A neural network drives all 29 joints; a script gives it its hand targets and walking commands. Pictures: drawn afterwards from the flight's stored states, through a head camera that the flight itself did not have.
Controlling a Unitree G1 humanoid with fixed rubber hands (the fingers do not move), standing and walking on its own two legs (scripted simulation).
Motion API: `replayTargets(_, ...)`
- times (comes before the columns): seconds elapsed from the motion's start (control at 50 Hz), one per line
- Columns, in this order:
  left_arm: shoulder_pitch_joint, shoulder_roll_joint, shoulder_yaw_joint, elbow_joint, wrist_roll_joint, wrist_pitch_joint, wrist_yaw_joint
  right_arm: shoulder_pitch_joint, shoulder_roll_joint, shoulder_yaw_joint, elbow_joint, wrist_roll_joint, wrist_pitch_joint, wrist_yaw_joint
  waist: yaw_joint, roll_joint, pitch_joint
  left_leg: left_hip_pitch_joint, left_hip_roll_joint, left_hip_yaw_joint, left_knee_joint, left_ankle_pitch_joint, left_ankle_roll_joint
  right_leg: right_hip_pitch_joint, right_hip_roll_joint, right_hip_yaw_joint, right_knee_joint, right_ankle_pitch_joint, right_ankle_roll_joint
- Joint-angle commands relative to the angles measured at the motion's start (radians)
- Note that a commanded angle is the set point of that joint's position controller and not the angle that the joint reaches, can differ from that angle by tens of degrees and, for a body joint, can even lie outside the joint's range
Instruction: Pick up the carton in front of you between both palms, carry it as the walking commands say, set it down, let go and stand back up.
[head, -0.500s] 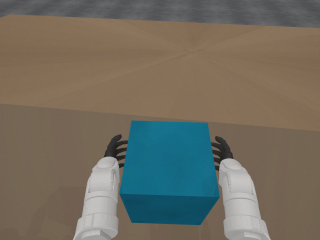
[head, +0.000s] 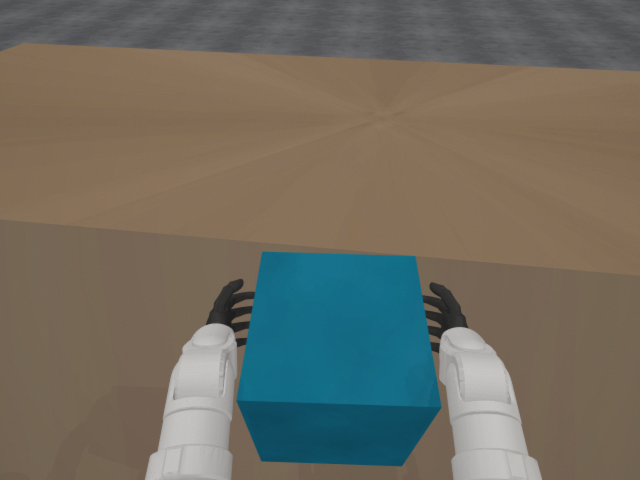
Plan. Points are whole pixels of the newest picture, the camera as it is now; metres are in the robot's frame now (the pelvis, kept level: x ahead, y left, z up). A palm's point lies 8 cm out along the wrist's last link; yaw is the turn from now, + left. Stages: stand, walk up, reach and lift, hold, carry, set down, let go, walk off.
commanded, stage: reach and lift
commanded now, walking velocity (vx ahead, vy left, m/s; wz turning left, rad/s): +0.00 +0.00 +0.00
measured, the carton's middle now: (334, 363) +0.29 +0.00 -0.04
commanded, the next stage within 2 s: hold in 0.04 s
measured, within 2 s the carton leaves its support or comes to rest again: neither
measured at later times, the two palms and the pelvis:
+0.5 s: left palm (218, 334) +0.28 +0.15 +0.05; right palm (458, 338) +0.28 -0.15 +0.05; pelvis -0.01 +0.00 +0.00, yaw +0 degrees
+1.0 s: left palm (219, 330) +0.28 +0.15 +0.05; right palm (457, 334) +0.28 -0.15 +0.05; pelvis -0.01 +0.00 +0.00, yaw +0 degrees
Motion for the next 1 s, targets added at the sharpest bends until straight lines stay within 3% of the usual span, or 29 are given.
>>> replayTargets(0.0, -0.456, -0.935, -0.53, -0.031, -0.242, -0.021, -0.236, -0.473, 0.933, 0.537, -0.049, 0.25, -0.031, 0.249, -0.001, 0.001, -0.231, 0.043, -0.07, 0.072, -0.04, 0.23, -0.007, 0.077, 0.069, -0.071, -0.034, 0.219, 0.009)
replayTargets(0.12, -0.456, -0.937, -0.592, -0.117, -0.282, 0.017, -0.226, -0.478, 0.928, 0.598, -0.138, 0.288, 0.008, 0.243, -0.005, 0.001, -0.269, 0.084, -0.068, 0.065, -0.05, 0.282, -0.01, 0.112, 0.07, -0.069, -0.046, 0.263, 0.011)
replayTargets(0.24, -0.466, -0.902, -0.518, -0.051, -0.239, 0.052, -0.227, -0.49, 0.889, 0.525, -0.073, 0.246, 0.042, 0.249, 0.0, 0.002, -0.133, 0.031, -0.064, 0.077, -0.077, 0.109, -0.002, 0.064, 0.065, -0.077, -0.07, 0.092, 0.004)
replayTargets(0.5, -0.558, -0.929, -0.519, -0.032, -0.244, 0.039, -0.24, -0.581, 0.925, 0.527, -0.048, 0.251, 0.03, 0.257, -0.001, -0.003, -0.19, 0.031, -0.062, 0.082, -0.061, 0.079, 0.001, 0.064, 0.06, -0.079, -0.053, 0.067, 0.003)
replayTargets(0.94, -0.483, -0.914, -0.533, -0.082, -0.251, 0.044, -0.234, -0.499, 0.916, 0.537, -0.094, 0.259, 0.037, 0.248, -0.001, -0.002, -0.208, 0.066, -0.067, 0.074, -0.064, 0.202, -0.004, 0.103, 0.064, -0.073, -0.058, 0.197, 0.008)
replayTargets(0.96, -0.495, -0.921, -0.545, -0.088, -0.266, 0.048, -0.234, -0.515, 0.915, 0.542, -0.1, 0.272, 0.039, 0.247, -0.001, -0.013, -0.219, -0.049, 0.11, 0.062, 0.03, 0.082, 0.007, -0.003, -0.116, -0.053, 0.036, 0.081, -0.007)
replayTargets(0.98, -0.494, -0.92, -0.552, -0.096, -0.274, 0.049, -0.231, -0.516, 0.924, 0.553, -0.105, 0.274, 0.04, 0.245, 0.0, -0.015, -0.242, -0.071, 0.1, 0.032, 0.017, -0.119, 0.017, -0.044, -0.113, -0.014, 0.004, -0.131, -0.014)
